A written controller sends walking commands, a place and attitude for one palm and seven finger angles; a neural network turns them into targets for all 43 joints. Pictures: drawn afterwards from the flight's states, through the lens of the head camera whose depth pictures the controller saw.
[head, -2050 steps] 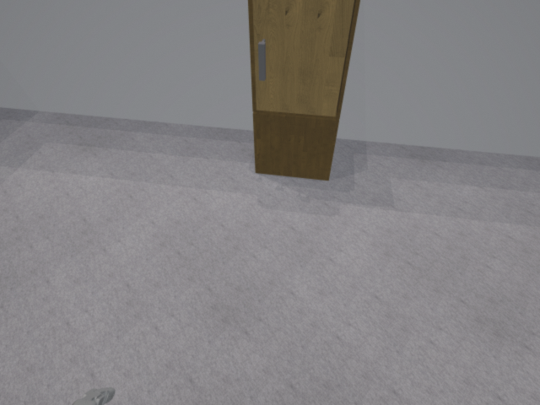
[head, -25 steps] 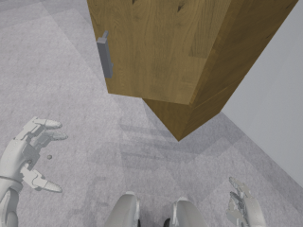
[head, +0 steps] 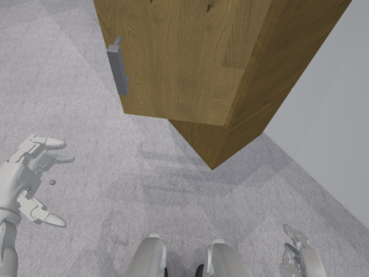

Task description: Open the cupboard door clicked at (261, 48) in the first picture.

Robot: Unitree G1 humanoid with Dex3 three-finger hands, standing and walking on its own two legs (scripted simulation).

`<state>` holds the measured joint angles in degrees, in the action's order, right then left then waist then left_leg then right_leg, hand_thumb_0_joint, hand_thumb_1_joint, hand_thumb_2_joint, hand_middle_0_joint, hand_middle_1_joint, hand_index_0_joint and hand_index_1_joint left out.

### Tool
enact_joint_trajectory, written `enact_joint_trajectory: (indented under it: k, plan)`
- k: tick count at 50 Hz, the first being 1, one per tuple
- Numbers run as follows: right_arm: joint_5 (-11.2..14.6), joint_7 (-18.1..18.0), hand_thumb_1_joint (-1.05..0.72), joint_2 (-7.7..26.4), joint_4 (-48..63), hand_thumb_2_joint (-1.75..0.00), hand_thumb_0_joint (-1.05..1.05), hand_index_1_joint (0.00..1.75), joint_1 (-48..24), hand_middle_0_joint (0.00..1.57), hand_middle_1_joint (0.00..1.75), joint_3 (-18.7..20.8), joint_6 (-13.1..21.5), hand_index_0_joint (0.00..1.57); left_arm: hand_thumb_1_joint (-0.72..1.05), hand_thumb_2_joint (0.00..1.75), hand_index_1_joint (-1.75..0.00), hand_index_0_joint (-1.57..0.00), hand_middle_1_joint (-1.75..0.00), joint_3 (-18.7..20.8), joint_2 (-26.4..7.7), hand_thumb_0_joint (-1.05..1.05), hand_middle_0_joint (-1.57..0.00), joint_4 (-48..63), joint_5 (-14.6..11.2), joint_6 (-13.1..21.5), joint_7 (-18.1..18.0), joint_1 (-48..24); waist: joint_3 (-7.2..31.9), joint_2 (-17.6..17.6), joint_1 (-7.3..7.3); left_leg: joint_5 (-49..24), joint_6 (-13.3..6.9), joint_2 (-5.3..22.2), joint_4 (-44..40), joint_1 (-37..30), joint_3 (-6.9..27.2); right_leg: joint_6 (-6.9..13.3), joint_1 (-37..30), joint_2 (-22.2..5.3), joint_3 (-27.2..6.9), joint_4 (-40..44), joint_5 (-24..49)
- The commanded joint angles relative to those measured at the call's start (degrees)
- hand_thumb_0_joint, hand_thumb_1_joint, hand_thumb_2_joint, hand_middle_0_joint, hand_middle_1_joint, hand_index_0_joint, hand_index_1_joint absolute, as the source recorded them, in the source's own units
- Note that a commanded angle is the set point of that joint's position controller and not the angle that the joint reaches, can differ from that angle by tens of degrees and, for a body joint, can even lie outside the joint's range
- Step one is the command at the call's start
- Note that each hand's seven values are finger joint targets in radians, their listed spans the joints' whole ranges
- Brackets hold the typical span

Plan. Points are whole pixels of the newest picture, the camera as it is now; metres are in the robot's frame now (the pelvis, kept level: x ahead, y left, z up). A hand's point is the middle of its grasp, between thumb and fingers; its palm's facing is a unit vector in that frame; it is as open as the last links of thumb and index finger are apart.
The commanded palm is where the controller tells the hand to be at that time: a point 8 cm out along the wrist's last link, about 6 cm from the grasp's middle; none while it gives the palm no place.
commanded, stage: raise the hand with hooked fingers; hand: left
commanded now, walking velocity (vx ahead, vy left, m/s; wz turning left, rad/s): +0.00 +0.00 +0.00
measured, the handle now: (121, 67) +0.62 +0.22 +0.02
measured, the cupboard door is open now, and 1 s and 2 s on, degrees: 46 46 46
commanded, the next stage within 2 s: move the hooked fingers beside the handle in 0.24 s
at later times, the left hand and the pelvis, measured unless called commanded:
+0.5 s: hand (56, 172) +0.30 +0.27 +0.04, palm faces -0.05 -1.00 -0.04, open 14.0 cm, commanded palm +0.30 +0.32 +0.04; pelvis +0.00 +0.00 +0.00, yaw +0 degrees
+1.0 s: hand (75, 128) +0.40 +0.27 +0.03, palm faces -0.05 -1.00 -0.04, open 14.0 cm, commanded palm +0.39 +0.32 +0.04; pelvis +0.00 +0.00 -0.01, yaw -1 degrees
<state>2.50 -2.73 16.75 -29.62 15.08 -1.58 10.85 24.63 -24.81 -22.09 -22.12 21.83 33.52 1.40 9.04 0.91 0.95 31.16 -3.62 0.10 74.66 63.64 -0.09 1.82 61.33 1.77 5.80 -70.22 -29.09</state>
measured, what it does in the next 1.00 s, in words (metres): stands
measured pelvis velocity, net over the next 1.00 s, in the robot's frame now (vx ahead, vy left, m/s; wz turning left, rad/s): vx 0.00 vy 0.00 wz -0.02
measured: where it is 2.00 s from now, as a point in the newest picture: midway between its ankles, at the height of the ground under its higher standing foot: outside the picture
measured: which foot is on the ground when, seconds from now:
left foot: down 0.00-1.00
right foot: down 0.00-1.00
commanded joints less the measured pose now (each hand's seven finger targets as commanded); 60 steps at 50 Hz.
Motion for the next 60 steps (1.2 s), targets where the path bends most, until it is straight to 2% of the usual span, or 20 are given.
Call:
enact_joint_trajectory:
  k: [1, 5, 11, 17, 20, 25, 31, 35, 37, 43, 45, 46, 47, 49, 50, 51, 53, 54, 58, 60]
  plan:
    - [0.19, -0.98, -0.9, 9.15, 7.47, -0.9, 0.0, 0.3, 0.13, 0.2, 0.3, 4.04, 2.91, 0.2, -0.5, 0.3, -1.2, -0.3, -1.2, 5.31, -13.23, 0.0, -0.3, 9.9, -2.15, 3.32, -0.12, -6.84, 17.75, 4.95, -0.65, -12.56, 2.39, 0.23, -11.8, -14.13, 4.27, 0.48, -8.92, 0.55, -4.03, 9.08, 5.02]
    - [0.15, -0.97, -0.9, 9.21, 7.53, -0.9, 0.0, 0.3, 0.23, 0.2, 0.3, 4.14, 3.21, 0.2, -0.5, 0.3, -1.2, -0.3, -1.2, 4.53, -13.54, 0.0, -0.3, 12.37, -1.85, 3.73, 0.21, -7.61, 19.02, 6.52, -0.32, -15.18, 2.57, 0.36, -11.51, -16.09, 4.8, 0.74, -8.48, 0.72, -3.71, 8.46, 6.84]
    - [0.1, -0.97, -0.9, 9.09, 7.34, -0.9, 0.0, 0.3, -0.09, 0.2, 0.3, 3.98, 2.66, 0.2, -0.5, 0.3, -1.2, -0.3, -1.2, 6.66, -14.78, 0.0, -0.3, 11.2, -2.28, 3.45, 0.28, -6.82, 19.53, 5.37, -1.0, -15.7, 2.5, 0.26, -11.08, -14.71, 4.32, 0.51, -10.13, 0.58, -3.91, 8.4, 7.66]
    - [0.23, -0.85, -0.9, 9.19, 7.69, -0.9, 0.0, 0.3, -0.01, 0.2, 0.3, 4.2, 2.37, 0.2, -0.5, 0.3, -1.2, -0.3, -1.2, 5.48, -13.4, 0.0, -0.3, 11.6, -2.08, 3.07, 0.16, -6.12, 19.92, 6.02, -0.81, -18.16, 3.18, 0.52, -11.76, -17.62, 5.11, 0.48, -8.43, 0.63, -2.95, 8.04, 8.84]
    - [0.12, -1.26, -0.9, 9.38, 6.63, -0.9, 0.0, 0.3, 0.36, 0.2, 0.3, 4.12, 2.52, 0.2, -0.5, 0.3, -1.2, -0.3, -1.2, 2.63, -11.85, 0.0, -0.3, 11.69, -1.49, 3.3, -0.18, -13.6, 18.27, 6.48, 1.17, -16.97, 3.39, 0.76, -11.06, -18.03, 5.89, 0.56, -4.81, 0.85, -2.64, 7.39, 7.68]
    - [0.07, -2.02, -0.9, 10.18, 5.2, -0.9, 0.0, 0.3, 0.84, 0.2, 0.3, 3.79, 2.03, 0.2, -0.5, 0.3, -1.2, -0.3, -1.2, 1.71, -12.91, 0.0, -0.3, 6.0, 0.33, 2.9, -1.2, -22.72, 16.91, 5.39, 2.07, -9.5, 3.25, 0.67, -11.68, -15.99, 6.74, 0.7, -1.95, 0.56, -2.67, 7.17, 3.58]
    - [-0.09, -1.91, -0.9, 10.23, 5.27, -0.9, 0.0, 0.3, 1.08, 0.2, 0.3, 3.4, 0.39, 0.2, -0.5, 0.3, -1.2, -0.3, -1.2, 4.32, -17.66, 0.0, -0.3, 2.56, 2.5, 1.92, -2.06, -28.29, 23.69, 8.51, -0.16, -15.43, 3.77, 0.71, -11.81, -19.84, 6.25, 1.05, -4.96, 0.2, -3.17, 7.09, 6.41]
    - [-0.2, -1.45, -0.9, 10.16, 5.0, -0.9, 0.0, 0.3, 2.2, 0.2, 0.3, 3.28, -1.1, 0.2, -0.5, 0.3, -1.2, -0.3, -1.2, 6.79, -19.79, 0.0, -0.3, -1.42, 2.7, 1.6, -3.05, -28.57, 24.95, 6.13, -0.22, -18.8, 3.32, 0.95, -10.89, -18.37, 5.66, 0.81, -7.17, 0.5, -3.34, 6.88, 9.02]
    - [-0.09, -1.23, -0.9, 10.16, 4.17, -0.9, 0.0, 0.3, 2.53, 0.2, 0.3, 3.21, -1.96, 0.2, -0.5, 0.3, -1.2, -0.3, -1.2, 5.57, -18.83, 0.0, -0.3, -5.38, 3.45, 1.31, -3.19, -32.02, 22.33, 4.88, 1.08, -16.68, 2.81, 1.04, -10.58, -15.91, 5.11, 0.42, -6.63, 0.43, -3.52, 7.28, 8.63]
    - [-0.14, -1.05, -0.9, 10.98, 2.68, -0.9, 0.0, 0.3, 4.63, 0.2, 0.3, 3.48, -3.35, 0.2, -0.5, 0.3, -1.2, -0.3, -1.2, 4.86, -19.94, 0.0, -0.3, -12.68, 4.86, 2.69, -1.99, -39.18, 21.53, 3.29, 2.81, -15.44, 2.03, 1.22, -9.29, -13.48, 4.53, 0.31, -5.52, 0.61, -4.2, 7.29, 8.65]
    - [-0.14, -1.14, -0.9, 10.84, 2.13, -0.9, 0.0, 0.3, 4.91, 0.2, 0.3, 3.4, -3.39, 0.2, -0.5, 0.3, -1.2, -0.3, -1.2, 3.74, -19.72, 0.0, -0.3, -13.47, 4.94, 3.97, -1.31, -44.48, 21.33, 5.54, 3.6, -15.26, 1.98, 1.11, -8.45, -13.51, 4.42, 0.6, -4.01, 0.74, -4.47, 6.87, 8.35]
    - [-0.39, -1.14, -0.9, 11.29, 1.32, -0.9, 0.0, 0.3, 5.53, 0.2, 0.3, 3.52, -3.61, 0.2, -0.5, 0.3, -1.2, -0.3, -1.2, 5.39, -22.17, 0.0, -0.3, -14.09, 5.48, 4.7, -1.25, -46.23, 23.41, 5.94, 3.04, -16.58, 2.28, 1.38, -8.4, -15.13, 4.9, 0.67, -3.86, 0.7, -4.3, 6.39, 8.84]
    - [-0.4, -1.05, -0.9, 11.17, 1.28, -0.9, 0.0, 0.3, 5.68, 0.2, 0.3, 3.62, -3.78, 0.2, -0.5, 0.3, -1.2, -0.3, -1.2, 4.87, -21.58, 0.0, -0.3, -14.48, 5.66, 5.17, -1.03, -46.28, 24.28, 7.79, 2.84, -18.45, 2.61, 1.31, -8.57, -17.09, 5.24, 0.82, -3.21, 0.71, -4.16, 6.17, 9.52]
    - [-0.58, -0.94, -0.9, 11.46, 0.93, -0.9, 0.0, 0.3, 6.31, 0.2, 0.3, 3.83, -4.26, 0.2, -0.5, 0.3, -1.2, -0.3, -1.2, 6.19, -23.31, 0.0, -0.3, -14.53, 5.84, 5.9, -1.17, -47.25, 26.53, 7.89, 2.37, -20.45, 2.81, 1.47, -8.56, -18.87, 5.53, 0.8, -3.44, 0.67, -4.02, 5.98, 10.39]
    - [-0.63, -0.96, -0.9, 11.37, 0.91, -0.9, 0.0, 0.3, 6.47, 0.2, 0.3, 3.76, -4.3, 0.2, -0.5, 0.3, -1.2, -0.3, -1.2, 5.3, -22.78, 0.0, -0.3, -13.58, 5.45, 6.36, -0.91, -49.85, 27.87, 8.27, 3.14, -22.16, 2.82, 1.41, -7.88, -19.69, 5.63, 0.83, -2.94, 0.88, -3.99, 5.52, 11.31]
    - [-0.76, -0.89, -0.9, 11.64, 0.32, -0.9, 0.0, 0.3, 6.99, 0.2, 0.3, 3.9, -4.83, 0.2, -0.5, 0.3, -1.2, -0.3, -1.2, 8.14, -25.57, 0.0, -0.3, -16.47, 5.96, 6.09, -1.13, -48.23, 28.39, 7.06, 2.16, -21.85, 2.85, 1.56, -7.89, -18.96, 5.61, 0.74, -3.82, 0.81, -4.07, 5.64, 11.35]
    - [-0.67, -0.93, -0.9, 11.66, -0.07, -0.9, 0.0, 0.3, 7.14, 0.2, 0.3, 3.48, -5.62, 0.2, -0.5, 0.3, -1.2, -0.3, -1.2, 8.36, -26.73, 0.0, -0.3, -20.26, 6.88, 5.73, -1.41, -51.37, 25.66, 5.48, 3.24, -19.38, 2.16, 1.44, -7.26, -15.04, 5.07, 0.46, -3.96, 0.78, -4.26, 5.58, 10.86]
    - [-0.76, -0.83, -0.9, 11.46, -0.18, -0.9, 0.0, 0.3, 7.12, 0.2, 0.3, 3.3, -5.83, 0.2, -0.5, 0.3, -1.2, -0.3, -1.2, 7.99, -26.78, 0.0, -0.3, -21.53, 7.43, 5.46, -1.61, -53.09, 25.39, 6.73, 3.38, -18.26, 2.06, 1.32, -7.24, -14.03, 4.95, 0.41, -3.83, 0.7, -4.27, 5.42, 10.07]
    - [-0.98, -0.65, -0.9, 11.87, -0.13, -0.9, 0.0, 0.3, 8.01, 0.2, 0.3, 3.12, -7.0, 0.2, -0.5, 0.3, -1.2, -0.3, -1.2, 9.38, -29.88, 0.0, -0.3, -24.75, 8.73, 5.51, -1.74, -55.27, 26.8, 8.12, 3.37, -19.44, 2.03, 1.48, -6.52, -14.29, 4.84, 0.5, -3.32, 0.92, -4.46, 4.99, 11.09]
    - [-1.1, -0.46, -0.9, 11.74, -0.31, -0.9, 0.0, 0.3, 8.29, 0.2, 0.3, 3.0, -7.27, 0.2, -0.5, 0.3, -1.2, -0.3, -1.2, 6.81, -27.76, 0.0, -0.3, -24.01, 8.78, 6.19, -1.5, -60.12, 27.7, 10.36, 4.69, -21.23, 2.31, 1.64, -6.22, -17.13, 5.65, 0.7, -0.53, 1.19, -3.89, 4.43, 11.01]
